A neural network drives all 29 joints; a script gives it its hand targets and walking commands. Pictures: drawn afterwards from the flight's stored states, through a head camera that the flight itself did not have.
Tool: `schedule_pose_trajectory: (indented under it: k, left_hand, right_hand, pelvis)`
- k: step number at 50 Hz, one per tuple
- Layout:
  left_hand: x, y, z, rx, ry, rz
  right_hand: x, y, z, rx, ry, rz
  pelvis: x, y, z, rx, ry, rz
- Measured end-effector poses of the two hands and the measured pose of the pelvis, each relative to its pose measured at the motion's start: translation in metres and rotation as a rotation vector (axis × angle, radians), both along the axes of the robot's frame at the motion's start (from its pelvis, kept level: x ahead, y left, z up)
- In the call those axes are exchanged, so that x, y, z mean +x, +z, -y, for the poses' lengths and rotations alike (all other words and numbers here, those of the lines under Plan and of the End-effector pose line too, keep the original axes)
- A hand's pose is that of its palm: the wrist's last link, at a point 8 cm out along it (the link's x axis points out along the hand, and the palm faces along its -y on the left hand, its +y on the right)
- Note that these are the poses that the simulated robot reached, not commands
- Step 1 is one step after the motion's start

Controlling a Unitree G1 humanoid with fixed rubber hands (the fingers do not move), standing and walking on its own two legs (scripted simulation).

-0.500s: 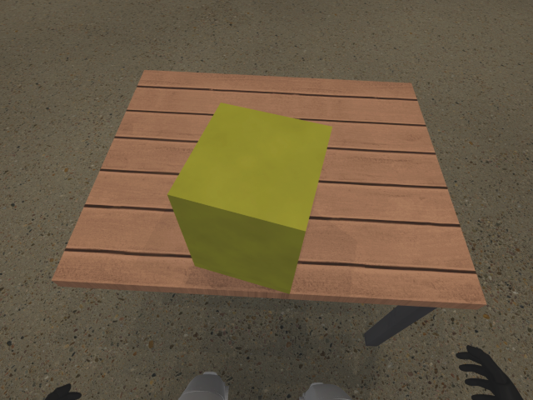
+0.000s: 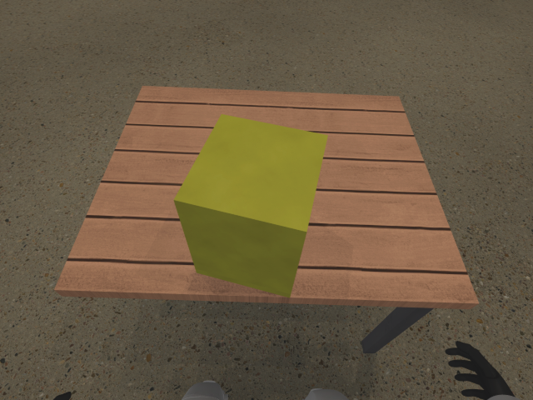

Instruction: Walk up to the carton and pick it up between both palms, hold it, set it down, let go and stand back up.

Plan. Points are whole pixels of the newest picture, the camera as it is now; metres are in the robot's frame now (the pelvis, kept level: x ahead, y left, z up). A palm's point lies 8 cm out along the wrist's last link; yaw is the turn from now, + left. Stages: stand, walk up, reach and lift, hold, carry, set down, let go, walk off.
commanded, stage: walk up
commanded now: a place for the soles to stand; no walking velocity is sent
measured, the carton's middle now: (257, 209) +0.45 +0.03 -0.04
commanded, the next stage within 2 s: reach and lift in 0.88 s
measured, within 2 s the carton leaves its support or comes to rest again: neither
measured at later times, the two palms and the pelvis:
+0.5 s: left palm out of the picture +0.05 +0.33 -0.09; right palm out of the picture +0.12 -0.32 -0.06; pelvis -0.02 +0.00 +0.00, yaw +0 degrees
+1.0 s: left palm out of the picture +0.08 +0.33 -0.09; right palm out of the picture +0.12 -0.32 -0.08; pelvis -0.01 +0.00 +0.00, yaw +1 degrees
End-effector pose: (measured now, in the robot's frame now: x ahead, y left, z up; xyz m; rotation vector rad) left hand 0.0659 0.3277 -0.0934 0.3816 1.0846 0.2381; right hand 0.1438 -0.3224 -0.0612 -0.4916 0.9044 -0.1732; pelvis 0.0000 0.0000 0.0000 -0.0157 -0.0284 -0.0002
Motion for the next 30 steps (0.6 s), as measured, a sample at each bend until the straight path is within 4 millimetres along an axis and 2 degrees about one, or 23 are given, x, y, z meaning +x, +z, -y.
schedule_pose_trajectory:
  k: [11,23,30]
  left_hand:
    - [0.0,0.001,0.001,0.001,-0.003,0.01]
    - [-0.015,0.001,0.0,0.001,-0.001,0.027]
    - [-0.022,0.003,-0.001,0.011,0.01,0.009]
  right_hand:
    - [-0.002,0.0,0.002,0.003,-0.007,-0.005]
    - [-0.019,0.001,0.002,0.01,-0.018,-0.002]
    - [-0.02,-0.001,0.004,0.021,-0.025,-0.001]
  pelvis:
    - [-0.002,0.0,0.001,0.002,0.0,0.003]
    - [-0.018,-0.001,0.0,0.0,0.0,0.026]
    - [-0.019,-0.001,0.001,0.002,0.001,0.028]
